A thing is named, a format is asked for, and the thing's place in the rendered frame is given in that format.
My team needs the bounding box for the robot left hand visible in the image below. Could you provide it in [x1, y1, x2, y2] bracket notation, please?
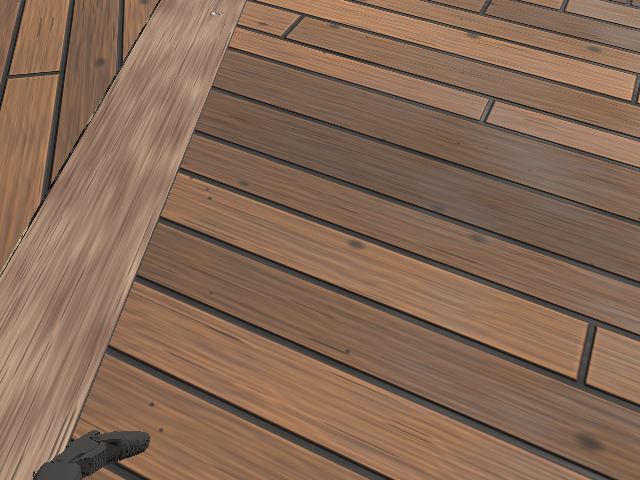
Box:
[33, 430, 150, 480]

